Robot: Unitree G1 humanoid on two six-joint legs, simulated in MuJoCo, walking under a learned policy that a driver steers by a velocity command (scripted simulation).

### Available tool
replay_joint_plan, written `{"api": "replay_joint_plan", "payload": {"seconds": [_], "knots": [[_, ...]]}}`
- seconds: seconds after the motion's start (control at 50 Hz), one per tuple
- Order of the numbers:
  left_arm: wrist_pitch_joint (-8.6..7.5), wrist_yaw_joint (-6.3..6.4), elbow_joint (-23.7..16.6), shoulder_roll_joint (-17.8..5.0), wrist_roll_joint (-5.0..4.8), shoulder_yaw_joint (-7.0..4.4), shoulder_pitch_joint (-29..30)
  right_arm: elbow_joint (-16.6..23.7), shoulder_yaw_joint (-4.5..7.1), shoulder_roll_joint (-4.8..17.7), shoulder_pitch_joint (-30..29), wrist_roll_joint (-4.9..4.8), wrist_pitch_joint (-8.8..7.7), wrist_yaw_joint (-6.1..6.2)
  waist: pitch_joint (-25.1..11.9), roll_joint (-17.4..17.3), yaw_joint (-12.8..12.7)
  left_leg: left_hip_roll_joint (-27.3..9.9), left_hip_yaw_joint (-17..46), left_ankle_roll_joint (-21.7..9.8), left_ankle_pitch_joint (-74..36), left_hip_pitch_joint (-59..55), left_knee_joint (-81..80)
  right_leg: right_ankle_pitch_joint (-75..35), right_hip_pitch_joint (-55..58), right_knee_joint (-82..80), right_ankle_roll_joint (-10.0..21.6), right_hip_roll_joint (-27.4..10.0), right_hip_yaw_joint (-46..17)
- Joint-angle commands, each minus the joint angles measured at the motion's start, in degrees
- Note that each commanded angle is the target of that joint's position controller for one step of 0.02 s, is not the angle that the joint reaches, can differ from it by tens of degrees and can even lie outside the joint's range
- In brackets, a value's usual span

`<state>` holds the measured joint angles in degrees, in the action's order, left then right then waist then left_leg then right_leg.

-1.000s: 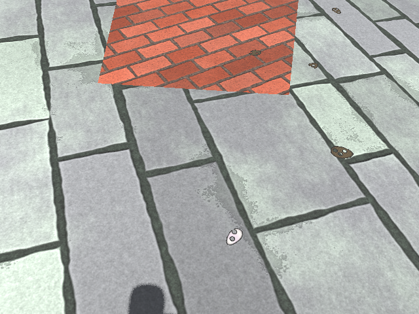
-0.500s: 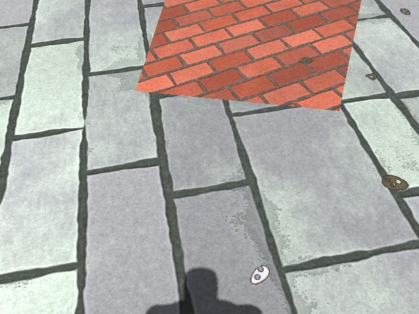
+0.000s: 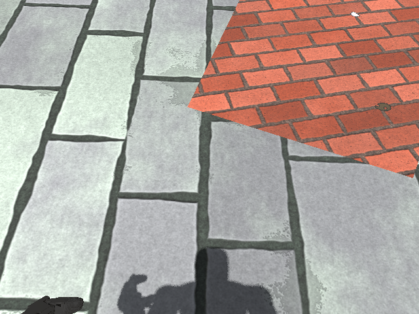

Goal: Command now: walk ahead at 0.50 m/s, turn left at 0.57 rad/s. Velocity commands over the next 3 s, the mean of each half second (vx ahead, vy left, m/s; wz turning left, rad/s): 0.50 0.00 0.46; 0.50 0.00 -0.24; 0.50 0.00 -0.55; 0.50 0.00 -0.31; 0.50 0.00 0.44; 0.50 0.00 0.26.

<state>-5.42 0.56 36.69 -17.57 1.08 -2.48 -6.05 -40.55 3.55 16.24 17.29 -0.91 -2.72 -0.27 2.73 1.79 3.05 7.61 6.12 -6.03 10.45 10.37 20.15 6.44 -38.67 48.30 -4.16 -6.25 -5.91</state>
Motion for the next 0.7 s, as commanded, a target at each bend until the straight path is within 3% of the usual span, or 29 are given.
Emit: {"api": "replay_joint_plan", "payload": {"seconds": [0.02,0.06,0.12,0.16,0.18,0.2,0.22,0.24,0.26,0.28,0.3,0.34,0.42,0.48,0.54,0.6,0.64,0.66,0.68,0.7], "knots": [[-0.68,-0.37,-3.87,-2.29,-0.49,-0.26,4.51,3.33,2.69,9.97,-0.64,-0.48,-0.41,0.92,-2.35,-5.44,0.71,-10.57,8.9,-7.32,-7.48,7.16,-5.66,-10.61,9.65,-11.46,-0.91,4.59,3.58],[-1.15,-0.9,-4.6,-3.25,-1.25,-0.55,7.13,2.44,2.79,10.25,1.38,-0.72,-0.05,1.02,-2.52,-6.24,1.7,-11.87,11.96,-6.93,-4.83,4.75,-3.79,-11.11,10.75,-15.27,-0.57,5.7,2.56],[-1.88,-1.64,-4.69,-5.49,-1.6,-1.6,6.95,1.99,2.64,9.47,2.24,-0.8,0.46,1.23,-3.17,-7.91,0.72,-14.07,17.84,-5.77,-3.11,-1.42,1.49,-5.66,12.06,-19.58,1.42,6.28,0.58],[-2.37,-1.55,-3.33,-6.68,-1.74,-2.61,1.42,2.38,2.55,8.76,0.83,-0.58,0.75,1.21,-4.31,-9.44,-2.8,-13.64,19.27,-4.15,-5.47,-1.65,6.15,-2.65,19.42,-22.45,3.93,6.46,1.69],[-2.7,-1.16,-2.42,-8.35,-1.13,-3.49,-4.22,2.79,1.76,6.46,0.82,-0.3,0.59,1.01,-8.41,-8.28,-5.68,-10.82,16.96,-2.22,-6.87,0.7,13.94,-2.36,29.53,-23.21,6.35,3.83,0.28],[-2.65,-0.58,-1.91,-11.47,-0.38,-4.29,-12.73,3.81,0.4,2.63,2.18,0.77,0.39,0.81,-16.89,-0.4,-8.42,-6.79,11.2,0.19,4.14,7.97,30.66,1.43,44.5,-22.6,10.09,-6.86,-10.28],[-1.86,-1.17,0.45,-14.65,0.14,-5.11,-16.17,5.47,-0.17,1.59,9.1,-1.39,-0.04,0.84,-21.22,19.2,-4.81,-0.71,5.02,3.36,24.68,27.97,46.83,17.6,58.2,-29.34,18.67,-17.75,-37.79],[-1.57,-1.42,-0.88,-8.77,-1.01,-3.96,-14.03,3.75,1.0,7.92,7.91,-1.89,0.16,1.16,-15.68,10.72,-6.15,-5.72,5.98,4.44,21.03,34.09,53.64,28.73,54.78,-31.64,17.31,-17.48,-38.79],[-1.21,-1.17,-0.92,-5.98,-1.17,-3.15,-12.33,4.34,1.65,10.02,1.98,-1.24,0.41,1.17,-9.14,5.62,-7.62,-7.12,4.42,4.94,15.38,35.0,54.83,25.22,48.45,-32.1,15.12,-14.67,-29.67],[-0.92,-1.23,-0.79,-5.14,-0.61,-2.64,-10.28,4.72,1.48,8.84,-0.52,-0.47,0.53,1.25,-5.79,1.66,-6.75,-8.62,3.04,5.36,11.56,33.04,53.8,17.16,42.28,-32.8,14.23,-11.98,-22.84],[-0.76,-1.25,-0.04,-4.18,-0.41,-2.31,-9.19,5.41,1.48,7.75,-2.49,0.05,0.31,1.04,-2.87,1.36,-6.05,-9.85,3.04,5.52,9.18,32.26,51.19,10.76,37.87,-33.92,14.49,-9.77,-18.09],[-1.1,-1.25,1.1,-3.17,-0.29,-1.92,-8.69,5.36,1.12,5.44,-1.84,-0.52,0.35,0.46,-2.01,4.22,-4.32,-11.38,1.79,5.52,7.48,28.44,47.13,4.79,33.43,-36.4,14.54,-7.02,-11.62],[-1.38,-1.36,3.73,-5.67,-1.36,-2.59,-9.78,6.4,-0.09,2.71,-5.87,0.39,0.26,0.02,-1.13,2.97,-4.24,-12.69,-0.88,6.49,3.69,29.33,35.35,-3.96,32.83,-39.45,17.01,-7.32,-5.67],[-0.71,-1.25,5.08,-7.41,-1.83,-2.87,-10.39,7.05,-0.97,1.67,-10.81,0.41,-0.68,-0.84,-0.81,2.38,-5.84,-12.9,-3.43,6.56,-4.92,26.12,23.84,-7.24,32.54,-40.1,16.13,-5.89,-0.63],[-0.01,-1.28,7.15,-8.68,-2.55,-2.99,-13.87,8.29,-1.12,1.99,-16.27,0.01,-1.32,-1.45,-0.06,2.53,-7.84,-11.34,-5.29,6.4,-8.94,21.7,16.25,-7.89,32.64,-39.4,15.26,-5.95,0.83],[0.96,-1.16,8.71,-9.79,-3.13,-3.21,-15.61,9.53,-0.48,3.78,-18.17,-0.32,-1.96,-1.92,0.69,3.29,-6.77,-10.1,-4.76,4.91,-6.33,19.0,11.24,-9.17,35.44,-36.96,14.3,-8.13,-1.66],[1.57,-0.83,9.01,-10.6,-3.28,-3.32,-14.48,8.1,0.71,5.94,-12.63,-0.11,-2.35,-1.79,-2.0,3.18,-2.43,-8.51,-5.82,3.18,-5.96,9.11,7.11,-16.21,34.97,-30.78,12.47,-7.44,-1.11],[1.6,-0.76,9.05,-9.24,-3.0,-2.77,-14.7,5.84,2.09,8.37,-5.37,0.31,-2.3,-1.25,-6.76,2.08,1.06,-8.07,-6.22,1.79,-6.19,-2.35,6.3,-20.55,32.03,-21.85,10.83,-4.42,1.08],[1.37,-0.77,7.51,-5.67,-1.68,-1.29,-14.01,4.33,3.38,12.35,4.71,1.35,-2.09,-0.45,-15.13,-2.62,5.45,-17.58,2.94,-1.55,-6.2,-18.44,8.1,-8.94,21.93,-5.48,8.27,-0.93,3.59],[0.63,-0.6,6.07,0.82,-1.74,0.59,-20.47,3.99,3.99,16.62,7.24,2.19,-1.45,-0.13,-22.35,-17.7,2.37,-31.7,26.83,-8.94,3.7,-33.04,2.91,24.25,2.47,13.97,4.66,7.54,5.67]]}}
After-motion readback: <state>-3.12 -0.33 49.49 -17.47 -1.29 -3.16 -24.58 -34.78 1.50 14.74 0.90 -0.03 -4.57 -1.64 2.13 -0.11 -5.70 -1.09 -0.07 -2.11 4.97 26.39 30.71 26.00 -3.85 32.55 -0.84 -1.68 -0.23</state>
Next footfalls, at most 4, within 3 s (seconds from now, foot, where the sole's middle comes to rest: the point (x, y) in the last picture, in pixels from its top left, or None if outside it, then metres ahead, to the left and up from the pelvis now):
0.18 right None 0.29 -0.15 -0.78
0.68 left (148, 308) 0.48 0.17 -0.78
1.20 right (216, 219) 0.79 -0.06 -0.78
1.68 left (176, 152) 1.10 0.08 -0.78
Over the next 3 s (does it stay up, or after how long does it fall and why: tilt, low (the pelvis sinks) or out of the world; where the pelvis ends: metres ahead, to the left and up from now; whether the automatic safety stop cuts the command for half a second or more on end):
stays up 1.55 -0.08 0.00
